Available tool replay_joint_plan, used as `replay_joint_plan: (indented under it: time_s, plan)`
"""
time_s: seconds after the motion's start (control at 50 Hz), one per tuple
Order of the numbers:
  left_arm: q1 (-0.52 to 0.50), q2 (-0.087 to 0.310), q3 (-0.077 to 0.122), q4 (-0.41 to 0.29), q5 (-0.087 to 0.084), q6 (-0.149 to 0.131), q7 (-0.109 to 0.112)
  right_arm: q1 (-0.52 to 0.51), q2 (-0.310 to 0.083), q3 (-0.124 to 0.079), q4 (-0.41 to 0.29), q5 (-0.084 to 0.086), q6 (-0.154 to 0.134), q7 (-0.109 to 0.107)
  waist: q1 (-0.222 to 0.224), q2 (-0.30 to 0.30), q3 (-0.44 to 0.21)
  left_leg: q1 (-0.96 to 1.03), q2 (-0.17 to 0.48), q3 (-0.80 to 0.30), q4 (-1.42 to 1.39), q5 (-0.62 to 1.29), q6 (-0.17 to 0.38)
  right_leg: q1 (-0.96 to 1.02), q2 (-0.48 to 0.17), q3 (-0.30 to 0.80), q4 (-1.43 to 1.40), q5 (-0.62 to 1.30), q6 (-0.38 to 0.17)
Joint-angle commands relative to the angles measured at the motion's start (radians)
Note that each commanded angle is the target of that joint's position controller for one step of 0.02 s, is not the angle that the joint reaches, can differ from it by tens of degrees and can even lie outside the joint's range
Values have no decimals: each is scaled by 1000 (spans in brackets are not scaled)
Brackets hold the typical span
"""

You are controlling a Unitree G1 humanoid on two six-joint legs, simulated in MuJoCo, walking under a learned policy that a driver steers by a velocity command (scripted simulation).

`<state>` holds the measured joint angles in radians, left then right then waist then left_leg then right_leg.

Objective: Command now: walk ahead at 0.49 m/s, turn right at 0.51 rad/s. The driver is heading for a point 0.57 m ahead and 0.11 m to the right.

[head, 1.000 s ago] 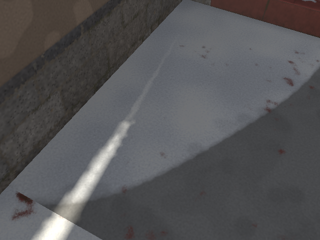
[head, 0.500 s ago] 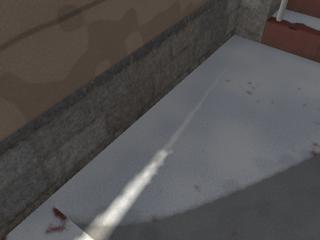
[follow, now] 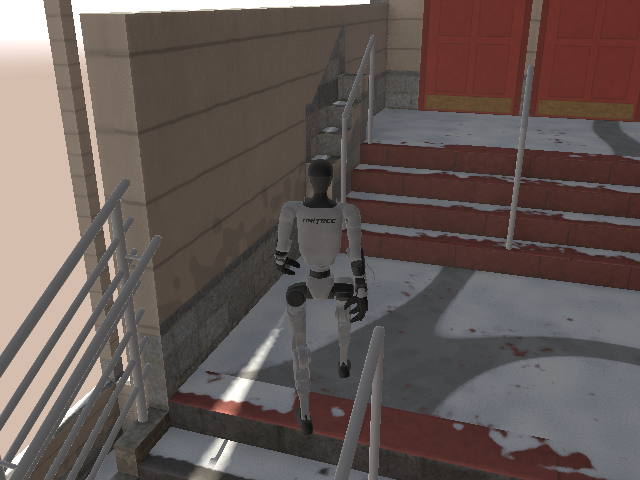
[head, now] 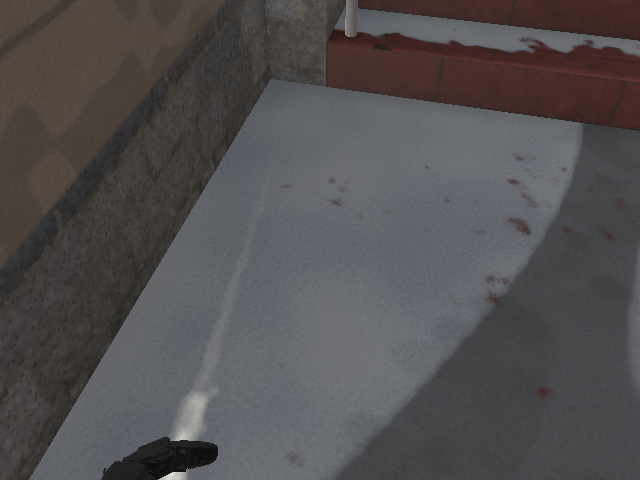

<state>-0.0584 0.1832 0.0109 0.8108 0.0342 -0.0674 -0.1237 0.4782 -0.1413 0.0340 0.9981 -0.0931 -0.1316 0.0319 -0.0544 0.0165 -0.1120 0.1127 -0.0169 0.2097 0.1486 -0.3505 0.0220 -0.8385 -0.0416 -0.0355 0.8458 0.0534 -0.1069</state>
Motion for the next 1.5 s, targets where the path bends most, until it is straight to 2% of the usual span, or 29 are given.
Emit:
replay_joint_plan:
  time_s: [0.02, 0.08, 0.12, 0.14, 0.16, 0.18, 0.2, 0.22, 0.26, 0.28, 0.32, 0.36, 0.4, 0.46, 0.52, 0.54, 0.56, 0.58, 0.6, 0.64, 0.7, 0.76, 0.92, 0.96, 0.98, 1.0, 1.06, 1.2, 1.5]
  plan:
    - [-51, 68, 26, -64, -12, 6, 11, 30, -188, -41, -8, 7, -13, 6, 78, 80, 130, 16, 276, 4, 56, 1088, 83, 113, 36, -24, -119, -59, -10]
    - [35, 123, 56, -40, -25, -10, 44, 8, -255, -72, -20, 8, 11, -5, 125, 102, 119, 96, 298, 31, 228, 1330, 44, 259, 116, -59, -221, -127, -24]
    - [338, 192, 94, 54, -23, -31, 83, 9, -231, -62, -38, -30, 15, -5, 201, 67, -36, -243, 245, 10, 601, 1259, -9, 839, 145, 13, -158, -17, -109]
    - [538, 212, 99, 109, -8, -35, 107, 119, -126, -25, -49, -53, 12, 6, 197, -140, -250, -656, 139, -50, 966, 527, -130, 1384, -9, 308, -120, 145, -294]
    - [733, 177, 82, 182, 3, -27, 107, 10, -130, -23, -91, -7, 10, 42, 271, -136, -325, -860, -50, -191, 1221, -174, -132, 1511, -188, 699, -382, -60, -370]
    - [688, 197, 108, 198, 18, -42, 108, -262, -142, -38, -175, 48, 5, 43, 328, -105, -28, -1074, -23, -314, 1358, -108, -56, 1303, -169, 655, -491, -171, -269]
    - [556, 186, 103, 183, 3, -58, 103, -327, -167, -41, -194, 48, -7, 21, 262, -87, 94, -1094, 34, -355, 1383, -44, -33, 1062, -158, 597, -501, -181, -239]
    - [428, 98, 74, 163, 1, -58, 97, -258, -157, -39, -184, 21, 0, 3, 151, -32, 34, -932, 75, -369, 1301, 33, 13, 839, -147, 543, -543, -116, -246]
    - [255, 7, 30, 119, -4, -59, 77, -234, -69, -15, -198, 5, 32, -19, 23, -17, 85, -739, 108, -335, 1224, 14, 48, 466, -117, 476, -621, -101, -253]
    - [227, 111, 49, 76, -71, -49, 96, -293, -212, -70, -290, 139, -4, -52, -22, 7, 157, -755, 101, -294, 1170, 11, 2, 411, -95, 524, -678, -176, -235]
    - [226, 172, 59, 43, -57, -38, 127, -343, -203, -65, -304, 114, -23, -67, -18, 25, 171, -739, 132, -268, 913, 117, -44, 331, -66, 419, -687, -104, -187]
    - [305, 196, 70, 30, -47, -29, 145, -422, -150, -48, -312, 85, -23, -65, 36, 0, 134, -572, 75, -226, 651, 321, -75, 260, 31, 306, -652, -77, -137]
    - [411, 196, 76, 47, -57, -23, 148, -490, -140, -49, -334, 104, -8, -63, 85, -60, 95, -487, 21, -225, 520, 440, -103, 304, 37, 318, -632, -141, -123]
    - [463, 163, 77, 50, -81, -5, 156, -544, -189, -71, -369, 126, 8, -61, 92, -89, 92, -498, 9, -285, 360, 414, -108, 480, -1, 433, -535, -273, -97]
    - [460, 152, 84, 18, -56, 8, 165, -384, -255, -108, -318, 111, -6, -55, 20, -106, 8, -352, 23, -277, 303, 289, -28, 622, 4, 424, -289, -101, -46]
    - [461, 98, 67, -1, -49, 10, 157, -235, -292, -119, -297, 86, -10, -55, -36, -60, -112, -117, 155, -374, 336, 285, 41, 538, 53, 349, -35, -125, -11]
    - [599, 25, 49, -14, -56, 0, 154, -160, -363, -134, -288, 58, 2, -59, 18, 225, -203, 190, 378, -792, 259, 331, 210, 229, 200, 216, 287, -477, 70]
    - [659, 81, 44, -7, -69, -8, 151, -145, -332, -136, -272, 78, 4, -50, 29, 349, -239, 217, 487, -1097, 186, 227, 312, 73, 151, 222, 503, -637, 86]
    - [587, 149, 61, -2, -67, -3, 151, -219, -235, -115, -303, 85, 7, -50, 13, 189, -139, 118, 442, -964, 187, 292, 289, 34, 109, 246, 595, -556, 105]
    - [392, 186, 78, -54, -43, 6, 159, -320, -187, -98, -305, 75, 21, -42, 27, 14, -16, -140, 317, -608, 217, 628, 220, 108, 46, 191, 525, -457, 124]
    - [358, 104, 65, -88, -38, 20, 153, -316, -148, -85, -257, 67, 24, -27, 75, 59, 22, -283, 215, -420, 186, 863, 186, 222, 10, 136, 270, -433, 129]
    - [320, 66, 44, -109, -31, 23, 153, -330, -216, -105, -236, 76, 40, -35, 85, 79, -32, -331, 210, -349, 168, 942, 205, 360, 2, 98, 22, -322, 142]
    - [197, 139, 61, -141, -20, 45, 154, -271, -211, -95, -178, 106, 65, -37, 65, 63, 6, -384, 165, -345, 224, 420, 122, 646, 21, 92, -419, -65, 77]
    - [196, 222, 77, -163, -10, 58, 169, -135, -166, -82, -153, 72, 53, -32, -6, -107, -49, -528, 44, -257, 316, 65, 24, 862, -152, 243, -362, 262, -19]
    - [179, 156, 63, -156, -20, 67, 166, -114, -134, -69, -143, 76, 56, -36, -8, -175, -77, -491, 42, -227, 308, -7, -3, 817, -166, 250, -367, 95, -57]
    - [139, 114, 56, -162, -28, 70, 157, -175, -156, -72, -148, 77, 69, -41, 11, -149, -16, -458, 36, -212, 299, 37, -20, 726, -108, 228, -378, -73, -31]
    - [124, 127, 60, -160, -25, 60, 146, -217, -189, -83, -147, 70, 101, -55, 24, -97, 78, -447, 32, -213, 305, 98, -23, 638, -39, 180, -359, -95, 23]
    - [138, 109, 63, -121, -28, 50, 151, -225, -171, -85, -119, 81, 108, -62, 24, -52, 49, -380, 44, -223, 341, 189, -25, 666, -24, 169, -308, 77, 20]
    - [159, 103, 70, 19, -33, 57, 164, -237, -157, -91, -32, 86, 125, -77, 33, -29, 109, -372, 42, -224, 307, 124, -20, 645, 6, 138, -352, -101, 43]
